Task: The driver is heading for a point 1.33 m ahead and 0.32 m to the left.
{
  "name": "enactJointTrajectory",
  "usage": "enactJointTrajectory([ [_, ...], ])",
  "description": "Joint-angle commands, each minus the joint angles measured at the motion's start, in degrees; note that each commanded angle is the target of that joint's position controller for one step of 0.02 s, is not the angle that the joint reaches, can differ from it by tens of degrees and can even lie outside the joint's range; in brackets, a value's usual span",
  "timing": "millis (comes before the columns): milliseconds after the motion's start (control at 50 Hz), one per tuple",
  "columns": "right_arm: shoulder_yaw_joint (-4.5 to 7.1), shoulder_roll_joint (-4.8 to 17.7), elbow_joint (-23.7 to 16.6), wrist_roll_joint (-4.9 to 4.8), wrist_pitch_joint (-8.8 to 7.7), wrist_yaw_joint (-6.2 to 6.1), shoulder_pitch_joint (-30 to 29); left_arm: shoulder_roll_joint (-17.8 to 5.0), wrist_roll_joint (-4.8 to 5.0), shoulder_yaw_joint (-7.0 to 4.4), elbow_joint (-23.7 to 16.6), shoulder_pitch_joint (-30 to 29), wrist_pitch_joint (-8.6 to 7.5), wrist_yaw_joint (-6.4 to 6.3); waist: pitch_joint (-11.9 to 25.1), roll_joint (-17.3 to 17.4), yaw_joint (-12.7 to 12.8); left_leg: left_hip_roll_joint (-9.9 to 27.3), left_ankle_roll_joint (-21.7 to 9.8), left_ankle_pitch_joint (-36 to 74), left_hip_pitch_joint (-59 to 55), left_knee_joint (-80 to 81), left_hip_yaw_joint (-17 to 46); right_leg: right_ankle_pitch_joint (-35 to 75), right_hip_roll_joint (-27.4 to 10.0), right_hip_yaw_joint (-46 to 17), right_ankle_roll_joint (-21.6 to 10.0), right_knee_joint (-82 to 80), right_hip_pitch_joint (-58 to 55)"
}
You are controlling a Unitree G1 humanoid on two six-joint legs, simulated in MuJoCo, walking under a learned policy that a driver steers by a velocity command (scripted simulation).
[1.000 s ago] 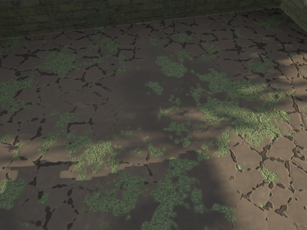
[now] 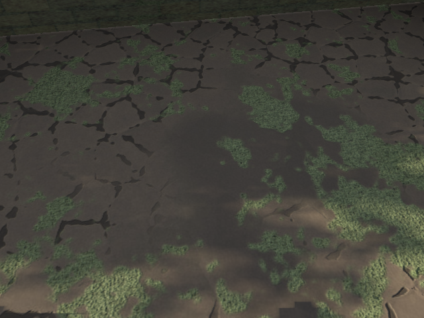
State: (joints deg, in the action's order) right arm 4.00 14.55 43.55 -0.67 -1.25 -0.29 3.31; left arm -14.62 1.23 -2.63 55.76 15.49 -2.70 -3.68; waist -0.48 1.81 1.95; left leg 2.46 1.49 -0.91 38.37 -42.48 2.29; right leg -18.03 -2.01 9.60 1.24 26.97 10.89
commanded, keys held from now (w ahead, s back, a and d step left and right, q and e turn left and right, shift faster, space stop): q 0.52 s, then no key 0.16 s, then w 0.32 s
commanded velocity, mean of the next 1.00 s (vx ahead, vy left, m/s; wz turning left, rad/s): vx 0.10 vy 0.00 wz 0.40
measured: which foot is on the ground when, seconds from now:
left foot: up 0.00-0.04, down 0.06-0.62, up 0.64-0.96, down 0.98-1.00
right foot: down 0.00-0.06, up 0.08-0.58, down 0.60-1.00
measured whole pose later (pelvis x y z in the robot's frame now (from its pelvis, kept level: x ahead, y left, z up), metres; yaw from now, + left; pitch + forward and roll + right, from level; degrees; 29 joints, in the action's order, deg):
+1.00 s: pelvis +0.17 +0.04 +0.01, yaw +24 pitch +3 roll +1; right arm 4.1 15.2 38.1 -1.2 -2.2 0.0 8.9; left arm -15.5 1.5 -4.1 48.1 17.9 -1.6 0.2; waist 0.5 -0.4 3.3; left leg -1.6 -1.9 -13.4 13.4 -24.4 0.8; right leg -18.7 -1.0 -3.7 -0.1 27.3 11.5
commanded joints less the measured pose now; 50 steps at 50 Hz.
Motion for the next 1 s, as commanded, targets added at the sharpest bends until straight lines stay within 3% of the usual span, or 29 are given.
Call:
enactJointTrajectory([
  [20, 1.04, 2.17, -3.84, 1.12, 0.39, 1.80, 2.71, -9.19, 1.43, -2.90, -5.61, -6.72, -0.08, -0.84, 3.95, -6.61, -4.40, -0.68, -3.52, -1.60, -12.76, 6.06, -2.07, 27.96, -14.93, -4.56, -6.17, -1.70, 1.58],
  [40, 1.93, 3.63, -3.63, 1.21, 0.43, 1.92, 4.57, -9.20, 1.20, -3.22, -5.61, -5.45, 0.32, -0.67, 4.58, -4.21, -5.00, -2.23, -5.02, -2.13, -16.76, 8.92, -3.09, 25.85, -13.07, -3.40, -4.72, 4.18, 1.61],
  [60, 3.70, 8.54, -3.20, 1.22, 0.28, 1.21, 7.57, -7.95, -0.17, -3.25, -5.19, -0.20, 0.63, -0.34, 6.15, 4.37, -4.68, -1.20, -7.08, 20.71, -24.70, 11.15, 0.68, 20.17, -8.60, -0.27, -1.32, 15.65, 5.23],
  [80, 4.87, 14.92, -3.80, 1.89, 0.29, 0.65, 11.01, -3.68, -2.39, -1.67, -7.49, 3.72, 0.49, 0.25, 9.35, 20.91, -2.99, 12.72, -17.27, 43.26, -41.81, 11.96, 23.14, -15.43, 0.83, 0.67, 3.94, 39.76, 26.50],
  [100, 4.17, 13.89, -4.39, 1.51, 0.23, 1.06, 16.31, -4.60, -1.58, -1.16, -8.91, 1.14, 0.06, 1.18, 21.60, 16.03, -6.46, 17.72, -24.25, 31.47, -49.57, 16.29, 35.94, -23.55, 4.58, -12.37, 3.28, 50.87, 32.31],
  [120, 3.76, 12.94, -5.75, 1.87, 0.08, 0.84, 14.35, -5.97, -0.12, -1.45, -10.49, -4.32, 0.38, 1.28, 20.10, 9.18, -7.44, 16.41, -22.83, 19.61, -48.13, 18.15, 34.10, -19.13, 3.96, -15.70, 1.80, 55.18, 36.99],
  [160, 2.68, 9.49, -7.79, -0.13, 0.82, -0.40, 5.63, -6.21, -1.09, -1.93, -10.36, -7.81, 2.02, -0.41, 12.31, 0.61, -4.51, 11.83, -16.36, 7.68, -36.05, 19.60, 26.18, -8.70, 1.03, -16.59, 0.78, 48.45, 36.78],
  [180, 2.52, 8.88, -8.54, -0.27, 1.39, -0.69, 3.13, -7.12, -1.50, -2.45, -10.60, -7.61, 2.70, -0.93, 10.84, 2.47, -2.71, 9.79, -14.77, 5.30, -30.01, 20.46, 23.87, -6.39, 0.22, -16.28, 0.59, 43.95, 32.81],
  [220, 2.72, 8.93, -9.99, 0.46, 2.13, -0.86, 1.79, -6.33, -1.66, -2.73, -11.35, -7.41, 3.39, -0.50, 10.67, 4.05, -1.31, 6.39, -12.79, 2.28, -24.06, 21.78, 21.48, -3.12, 1.73, -15.05, 0.42, 38.65, 26.64],
  [280, 3.27, 9.86, -10.67, 0.31, 2.40, -1.74, 3.11, -4.35, -1.37, -2.51, -12.56, -9.68, 3.51, 0.10, 10.98, 3.19, -1.61, 5.59, -12.70, 0.26, -23.37, 22.44, 22.15, -0.82, 2.97, -15.94, 1.11, 30.89, 25.09],
  [360, 3.37, 9.78, -10.97, -0.16, 3.20, -3.05, 3.95, -4.44, -1.58, -2.72, -14.04, -12.99, 3.30, 0.44, 9.96, 4.88, -2.35, 4.47, -11.05, -11.00, -23.64, 23.69, 24.84, 2.49, 3.30, -17.91, 1.91, 24.03, 24.35],
  [500, 3.38, 9.50, -11.33, 0.17, 4.10, -2.85, 6.26, -4.87, -0.74, -2.74, -15.11, -15.34, 1.81, 1.41, 7.76, 7.13, -4.05, 2.82, -12.85, -14.17, -25.05, 23.61, 29.46, -1.26, 4.65, -17.72, 1.32, 13.15, 17.16],
  [540, 3.26, 9.36, -11.72, 0.08, 4.20, -2.72, 6.23, -5.47, -0.56, -2.93, -14.83, -13.60, 1.29, 1.95, 7.58, 7.71, -3.45, 2.64, -12.70, -10.50, -26.31, 22.61, 30.64, -2.03, 4.76, -17.07, 0.35, 8.03, 13.73],
  [580, 2.81, 8.76, -12.21, -0.33, 4.44, -2.58, 5.61, -5.88, -0.86, -3.20, -13.58, -9.55, 0.87, 2.76, 7.93, 6.45, -1.09, 0.62, -10.61, -6.84, -24.92, 19.66, 29.06, 5.60, 3.65, -15.24, -1.35, -3.06, 4.86],
  [600, 2.44, 7.64, -12.07, -0.33, 4.40, -2.55, 7.10, -7.37, -1.51, -3.75, -13.29, -8.21, 0.94, 2.95, 8.94, 3.36, -1.22, -1.63, -8.54, -10.02, -20.71, 16.26, 26.96, 10.16, -0.40, -17.13, -2.69, -5.09, -2.52],
  [620, 2.11, 6.29, -12.97, -0.47, 4.07, -2.22, 8.61, -11.72, -2.71, -4.63, -13.70, -9.04, 1.39, 2.87, 8.14, -9.27, -3.61, -8.04, -5.41, -19.43, -12.62, 8.28, 17.80, 18.41, -9.17, -26.94, -8.45, -6.19, -6.21],
  [640, 2.60, 8.39, -13.82, -0.67, 3.30, -2.22, 6.88, -11.18, -3.91, -4.62, -13.98, -8.29, 1.49, 2.76, 6.95, -18.67, -2.04, -12.87, -1.95, -31.61, -7.67, -2.66, 11.13, 26.80, -17.53, -37.44, -16.85, -10.19, -4.51],
  [660, 3.97, 12.27, -13.03, 0.34, 2.71, -1.88, 7.28, -9.25, -3.12, -4.13, -15.06, -9.88, 1.27, 2.61, 6.78, -14.24, -2.26, -10.91, 0.46, -32.78, -5.82, -14.96, 11.70, 30.02, -20.17, -38.14, -19.42, -8.97, -3.79],
  [680, 4.37, 12.54, -11.33, 0.43, 2.77, -1.60, 8.65, -8.06, -2.27, -3.78, -15.67, -11.46, 1.26, 2.48, 6.37, -9.81, -3.00, -10.44, 1.36, -30.63, -5.26, -19.88, 11.33, 30.90, -17.49, -33.40, -17.67, -7.19, -3.56],
  [700, 3.94, 10.66, -10.11, 0.58, 3.18, -1.59, 9.98, -7.26, -1.45, -3.53, -15.45, -11.37, 1.29, 2.46, 6.30, -7.26, -3.36, -9.50, 1.84, -27.15, -4.15, -20.73, 10.64, 23.76, -14.34, -30.12, -15.02, -7.15, -4.75],
  [740, 2.24, 5.78, -9.40, 0.55, 3.50, -1.10, 9.89, -5.35, -0.78, -2.57, -13.68, -8.58, 1.25, 2.80, 4.26, -7.81, -2.28, -7.59, 2.02, -20.89, -3.26, -16.57, 8.95, 6.79, -10.19, -27.33, -12.64, -10.07, -5.02],
  [760, 1.69, 4.80, -9.67, 0.26, 3.23, -0.67, 8.47, -5.92, -0.69, -2.68, -12.95, -7.02, 1.36, 2.97, 3.04, -10.08, -1.28, -6.99, 2.04, -19.51, -3.66, -12.59, 5.97, -0.21, -8.66, -26.58, -12.14, -12.07, -4.89],
  [780, 1.50, 4.97, -10.30, -0.18, 2.66, -0.21, 6.16, -7.48, -0.66, -3.12, -12.97, -6.45, 1.59, 3.00, 1.66, -12.05, -0.22, -5.99, 2.10, -19.10, -3.71, -8.57, 2.37, -2.55, -8.03, -26.16, -11.97, -12.97, -5.09],
  [820, 1.00, 4.43, -11.39, -0.32, 1.11, 0.08, 1.30, -9.34, -0.58, -3.61, -12.82, -4.17, 1.49, 2.81, 0.27, -12.40, 2.27, -4.65, 1.63, -19.60, -6.76, -0.90, -0.58, -1.65, -8.30, -26.05, -12.39, -13.61, -4.33],
  [880, 1.01, 4.81, -11.42, -0.59, -0.72, 0.20, -0.05, -11.55, -0.03, -4.09, -11.73, -0.39, 0.61, 3.09, 0.00, -12.53, 3.22, -4.41, -0.25, -21.30, -12.87, 8.27, -2.17, -0.55, -9.93, -26.68, -13.50, -13.84, -3.64],
  [940, 1.42, 5.03, -9.23, -0.62, -1.84, 0.40, 4.28, -11.42, 0.87, -3.91, -11.55, -1.21, 0.58, 3.57, 0.41, -11.17, -0.32, -5.64, -3.36, -12.82, -24.44, 20.28, -4.24, 3.26, -9.44, -25.62, -12.97, -11.55, 0.58],
  [960, 1.73, 5.41, -8.29, -0.47, -1.94, 0.37, 6.55, -10.44, 0.92, -3.61, -11.49, -1.20, 0.42, 3.70, 2.16, -10.25, -1.63, -5.24, -4.36, -10.94, -31.14, 21.28, -3.61, 6.04, -8.79, -24.67, -11.81, -9.69, 3.48],
  [980, 2.16, 6.45, -7.33, -0.66, -1.93, 0.12, 10.88, -8.30, 0.52, -2.91, -11.84, -2.29, -0.01, 3.94, 4.82, -9.30, -3.88, -2.49, -5.69, -10.49, -39.21, 20.74, -0.79, 6.09, -7.47, -22.78, -9.60, -6.09, 7.67],
  [1000, 2.86, 8.98, -5.82, -0.44, -1.86, -0.38, 18.37, -4.18, -0.49, -1.61, -13.15, -5.16, -0.68, 4.40, 8.19, -2.80, -7.10, 5.35, -8.24, -9.65, -49.74, 21.16, 8.20, 3.20, -3.01, -16.91, -6.08, 6.76, 16.32],
])
Velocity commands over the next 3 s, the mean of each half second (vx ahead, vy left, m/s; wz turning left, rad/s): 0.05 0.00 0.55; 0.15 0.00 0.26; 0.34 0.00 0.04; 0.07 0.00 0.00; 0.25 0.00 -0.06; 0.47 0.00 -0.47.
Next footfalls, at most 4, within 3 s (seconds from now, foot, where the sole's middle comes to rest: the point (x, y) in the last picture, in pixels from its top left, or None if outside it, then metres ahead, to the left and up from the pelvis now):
0.06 left None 0.19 0.11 -0.77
0.60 right None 0.21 -0.08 -0.77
0.98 left None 0.14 0.16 -0.77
1.38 right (203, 297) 0.53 0.07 -0.77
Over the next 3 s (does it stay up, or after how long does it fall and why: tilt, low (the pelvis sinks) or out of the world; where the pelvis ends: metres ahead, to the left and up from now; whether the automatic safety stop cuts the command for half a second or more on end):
stays up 0.79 0.23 0.01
